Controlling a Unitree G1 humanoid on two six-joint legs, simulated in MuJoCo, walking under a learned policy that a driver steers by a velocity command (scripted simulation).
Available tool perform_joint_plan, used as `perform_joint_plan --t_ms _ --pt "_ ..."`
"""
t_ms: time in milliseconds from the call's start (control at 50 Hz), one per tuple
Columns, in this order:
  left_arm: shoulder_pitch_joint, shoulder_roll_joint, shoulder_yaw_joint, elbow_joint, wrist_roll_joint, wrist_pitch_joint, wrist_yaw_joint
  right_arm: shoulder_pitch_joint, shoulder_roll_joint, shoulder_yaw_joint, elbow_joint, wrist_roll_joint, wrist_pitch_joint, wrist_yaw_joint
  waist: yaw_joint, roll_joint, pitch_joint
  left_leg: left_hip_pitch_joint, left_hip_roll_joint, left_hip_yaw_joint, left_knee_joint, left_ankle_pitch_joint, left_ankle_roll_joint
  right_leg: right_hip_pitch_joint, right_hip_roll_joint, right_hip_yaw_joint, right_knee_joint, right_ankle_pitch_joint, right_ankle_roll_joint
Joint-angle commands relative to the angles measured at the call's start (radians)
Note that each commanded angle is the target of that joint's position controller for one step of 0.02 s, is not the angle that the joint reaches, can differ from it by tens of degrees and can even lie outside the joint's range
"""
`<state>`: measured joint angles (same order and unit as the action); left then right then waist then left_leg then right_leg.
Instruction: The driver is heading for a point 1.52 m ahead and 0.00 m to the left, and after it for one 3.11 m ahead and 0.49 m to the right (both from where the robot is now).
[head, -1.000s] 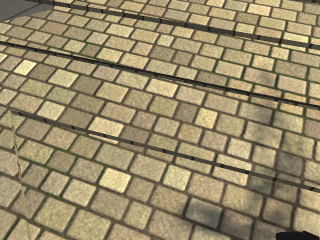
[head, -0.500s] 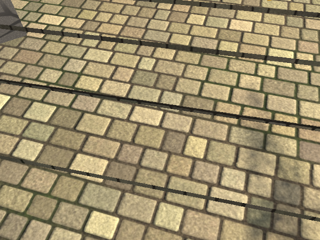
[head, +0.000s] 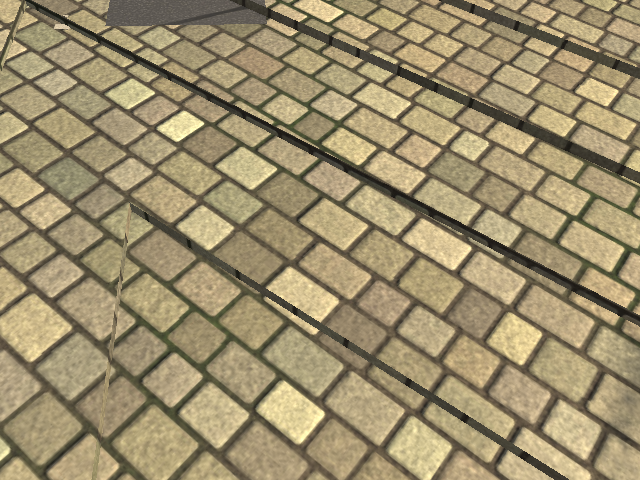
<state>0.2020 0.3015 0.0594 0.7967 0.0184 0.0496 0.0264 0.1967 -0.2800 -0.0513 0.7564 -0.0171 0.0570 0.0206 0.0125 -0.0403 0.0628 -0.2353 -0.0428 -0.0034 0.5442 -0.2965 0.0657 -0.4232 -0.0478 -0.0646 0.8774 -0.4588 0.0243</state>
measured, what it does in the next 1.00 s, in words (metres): steps on the spot, turning left: right foot, then left foot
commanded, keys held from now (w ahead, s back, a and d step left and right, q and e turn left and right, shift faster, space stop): q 0.16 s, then w+q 0.10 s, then q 0.08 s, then no key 0.66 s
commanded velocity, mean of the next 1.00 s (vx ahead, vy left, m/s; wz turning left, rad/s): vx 0.05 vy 0.00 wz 0.33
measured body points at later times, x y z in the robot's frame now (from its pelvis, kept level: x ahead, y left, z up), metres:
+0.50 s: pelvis +0.03 -0.02 +0.00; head +0.06 -0.03 +0.45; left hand +0.11 +0.28 -0.09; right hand +0.17 -0.28 -0.13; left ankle -0.01 +0.08 -0.72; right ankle +0.07 -0.11 -0.74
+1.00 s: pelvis +0.05 +0.00 +0.01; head +0.06 +0.01 +0.46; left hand +0.03 +0.27 -0.13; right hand +0.21 -0.22 -0.13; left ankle +0.00 +0.10 -0.73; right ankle +0.07 -0.11 -0.73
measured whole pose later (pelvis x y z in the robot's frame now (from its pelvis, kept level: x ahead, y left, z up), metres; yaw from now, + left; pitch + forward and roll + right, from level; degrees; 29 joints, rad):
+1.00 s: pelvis +0.05 +0.00 +0.01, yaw +18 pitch -2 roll +0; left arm 0.23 0.25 0.00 0.95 0.01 0.01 0.02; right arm 0.17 -0.24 0.00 1.00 -0.01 0.02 -0.03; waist 0.02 -0.01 0.05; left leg -0.11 -0.05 -0.06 0.39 -0.24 0.03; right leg -0.12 0.02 0.02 0.39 -0.24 -0.01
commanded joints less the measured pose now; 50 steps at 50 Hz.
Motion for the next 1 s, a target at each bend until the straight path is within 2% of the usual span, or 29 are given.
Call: perform_joint_plan --t_ms 20,40,60,100,160,220,260,300,360,400,420,440,460,480,500,520,540,580,620,680,720,760,780,800,820,840,860,920,1000 --pt "-0.006 0.096 0.024 -0.069 -0.003 -0.014 -0.001 -0.032 -0.176 -0.047 -0.060 0.005 -0.008 -0.024 0.007 0.186 -0.018 0.089 0.233 -0.294 -0.256 0.374 0.136 -0.164 0.011 0.104 0.162 0.068 -0.006" --pt "0.018 0.106 0.027 -0.053 0.012 -0.016 -0.007 -0.037 -0.156 -0.041 -0.066 0.010 -0.009 -0.025 0.006 0.190 -0.052 0.116 0.211 -0.272 -0.241 0.464 0.136 -0.149 0.021 0.095 0.187 0.095 0.000" --pt "0.023 0.104 0.028 -0.052 0.013 -0.016 -0.012 -0.018 -0.151 -0.040 -0.064 0.014 -0.011 -0.022 0.001 0.165 -0.082 0.140 0.207 -0.270 -0.229 0.516 0.140 -0.141 0.029 0.095 0.205 0.103 0.005" --pt "0.008 0.088 0.024 -0.062 0.004 -0.013 -0.014 0.021 -0.169 -0.046 -0.054 0.018 -0.015 -0.020 -0.012 0.134 -0.097 0.180 0.210 -0.288 -0.219 0.529 0.146 -0.156 0.031 0.102 0.188 0.112 0.017" --pt "-0.027 0.081 0.019 -0.078 0.001 -0.007 -0.008 0.064 -0.179 -0.052 -0.042 0.012 -0.015 -0.025 -0.038 0.155 -0.079 0.207 0.209 -0.342 -0.218 0.463 0.157 -0.181 0.035 0.111 0.106 0.100 0.026" --pt "-0.066 0.094 0.018 -0.093 0.010 -0.013 -0.017 0.108 -0.185 -0.056 -0.032 0.003 -0.013 -0.021 -0.067 0.172 -0.076 0.192 0.197 -0.450 -0.300 -0.056 0.186 -0.170 0.040 0.118 0.009 0.085 0.025" --pt "-0.100 0.096 0.017 -0.105 0.011 -0.024 -0.023 0.115 -0.195 -0.060 -0.030 -0.005 -0.017 -0.016 -0.075 0.177 -0.041 0.166 0.199 -0.513 -0.332 -0.207 0.199 -0.163 0.050 0.121 -0.057 0.071 0.020" --pt "-0.123 0.084 0.011 -0.114 0.002 -0.040 -0.017 0.114 -0.203 -0.063 -0.025 -0.007 -0.022 -0.018 -0.071 0.154 -0.012 0.140 0.186 -0.518 -0.296 -0.057 0.203 -0.123 0.065 0.127 -0.119 0.055 0.012" --pt "-0.077 0.082 0.003 -0.114 -0.014 -0.058 -0.002 0.093 -0.216 -0.070 -0.024 -0.005 -0.030 -0.016 -0.040 0.157 -0.061 0.118 0.178 -0.517 -0.207 0.292 0.184 0.006 0.097 0.123 -0.197 0.044 -0.015" --pt "-0.017 0.072 -0.003 -0.100 -0.020 -0.063 0.006 0.051 -0.195 -0.064 -0.026 0.002 -0.028 -0.016 0.002 0.155 -0.082 0.050 0.145 -0.493 -0.155 0.391 0.134 0.162 0.108 0.107 -0.329 0.117 -0.035" --pt "0.025 0.062 -0.005 -0.087 -0.014 -0.067 0.012 0.025 -0.179 -0.058 -0.028 0.011 -0.027 -0.020 0.035 0.147 -0.081 -0.009 0.112 -0.476 -0.120 0.364 0.090 0.274 0.104 0.097 -0.465 0.228 -0.043" --pt "0.040 0.088 -0.001 -0.083 -0.003 -0.073 0.020 0.028 -0.140 -0.044 -0.031 0.016 -0.030 -0.025 0.035 0.100 -0.090 -0.086 0.071 -0.445 -0.071 0.243 0.036 0.378 0.034 0.160 -0.550 0.267 -0.055" --pt "0.038 0.144 0.002 -0.097 0.011 -0.074 0.028 0.086 -0.050 -0.019 -0.036 0.014 -0.036 -0.026 0.003 -0.111 -0.128 -0.164 -0.033 -0.306 0.119 -0.072 -0.020 0.463 -0.208 0.417 -0.655 0.225 -0.102" --pt "0.020 0.235 0.022 -0.098 0.009 -0.062 0.020 0.098 -0.118 -0.036 -0.038 0.002 -0.028 -0.039 -0.004 -0.175 -0.077 -0.252 -0.157 -0.157 0.244 -0.314 -0.028 0.355 -0.331 0.612 -0.659 0.324 -0.221" --pt "0.032 0.184 0.015 -0.087 -0.003 -0.060 0.011 0.111 -0.163 -0.047 -0.019 -0.018 -0.023 -0.042 -0.013 -0.094 -0.053 -0.235 -0.090 -0.170 0.375 -0.302 -0.036 0.309 -0.335 0.583 -0.633 0.387 -0.273" --pt "-0.011 0.114 -0.006 -0.092 -0.014 -0.064 0.004 0.115 -0.153 -0.046 0.006 -0.013 -0.020 -0.037 -0.032 -0.053 -0.023 -0.222 -0.070 -0.179 0.411 -0.243 -0.044 0.278 -0.274 0.487 -0.623 0.424 -0.257" --pt "-0.053 0.078 -0.018 -0.097 -0.010 -0.066 0.002 0.124 -0.133 -0.042 0.026 -0.004 -0.016 -0.032 -0.048 -0.054 -0.009 -0.194 -0.060 -0.174 0.418 -0.190 -0.060 0.257 -0.209 0.385 -0.619 0.480 -0.223" --pt "-0.051 0.071 -0.024 -0.082 -0.004 -0.074 0.008 0.128 -0.114 -0.034 0.046 -0.005 -0.009 -0.021 -0.049 -0.107 -0.043 -0.158 -0.064 -0.146 0.411 -0.133 -0.084 0.287 -0.148 0.282 -0.590 0.683 -0.202" --pt "-0.023 0.071 -0.027 -0.057 -0.005 -0.079 0.007 0.101 -0.096 -0.023 0.057 0.002 -0.003 -0.019 -0.038 -0.098 -0.073 -0.124 -0.057 -0.124 0.339 -0.125 -0.101 0.321 -0.136 0.236 -0.556 0.809 -0.204" --pt "0.004 0.079 -0.029 -0.027 -0.003 -0.074 0.001 0.045 -0.066 -0.001 0.070 0.008 0.004 -0.024 -0.011 -0.116 -0.084 -0.044 -0.022 -0.058 0.151 -0.130 -0.105 0.330 -0.131 0.219 -0.525 0.810 -0.209" --pt "0.029 0.093 -0.025 -0.005 0.000 -0.067 -0.003 0.026 -0.069 0.004 0.083 0.015 0.005 -0.033 0.003 -0.134 -0.088 0.001 -0.020 -0.022 0.048 -0.103 -0.095 0.334 -0.133 0.238 -0.503 0.826 -0.209" --pt "0.021 0.097 -0.024 0.013 -0.007 -0.061 -0.003 0.050 -0.059 0.012 0.111 0.015 -0.002 -0.042 -0.028 -0.107 -0.086 0.093 -0.009 -0.009 -0.160 0.064 -0.074 0.311 -0.121 0.238 -0.470 0.803 -0.178" --pt "0.025 0.091 -0.026 0.020 -0.010 -0.063 -0.001 0.055 -0.071 0.013 0.122 0.006 -0.012 -0.048 -0.035 -0.077 -0.087 0.179 0.026 -0.055 -0.251 0.200 -0.062 0.261 -0.117 0.245 -0.465 0.741 -0.141" --pt "0.036 0.073 -0.033 0.016 -0.012 -0.071 -0.004 0.055 -0.116 0.008 0.126 -0.008 -0.024 -0.056 -0.025 -0.015 -0.118 0.281 0.114 -0.153 -0.247 0.310 -0.046 0.194 -0.098 0.235 -0.455 0.620 -0.102" --pt "0.081 0.045 -0.037 0.022 -0.020 -0.071 -0.009 0.008 -0.167 0.000 0.138 -0.002 -0.029 -0.055 0.036 0.108 -0.094 0.229 0.172 -0.209 -0.175 0.448 -0.002 0.189 -0.022 0.175 -0.503 0.417 -0.078" --pt "0.071 0.047 -0.040 0.052 -0.014 -0.062 -0.004 -0.007 -0.115 0.011 0.148 0.010 -0.033 -0.047 0.009 0.096 -0.089 0.167 0.175 -0.200 -0.168 0.400 0.018 0.263 -0.006 0.160 -0.531 0.316 -0.070" --pt "0.045 0.057 -0.036 0.063 -0.010 -0.055 0.000 -0.015 -0.089 0.019 0.155 0.010 -0.039 -0.044 -0.004 0.096 -0.050 0.137 0.149 -0.186 -0.177 0.345 0.007 0.264 -0.002 0.162 -0.531 0.320 -0.065" --pt "0.044 0.059 -0.034 0.095 -0.009 -0.049 -0.003 0.011 -0.088 0.025 0.203 0.009 -0.046 -0.056 -0.008 0.112 -0.042 0.133 0.123 -0.167 -0.198 0.359 -0.008 0.294 -0.022 0.163 -0.517 0.430 -0.068" --pt "0.056 0.041 -0.041 0.149 -0.010 -0.046 0.002 0.006 -0.078 0.030 0.241 0.011 -0.050 -0.058 -0.005 0.071 -0.037 0.137 0.124 -0.165 -0.208 0.348 -0.004 0.298 -0.023 0.160 -0.529 0.411 -0.058"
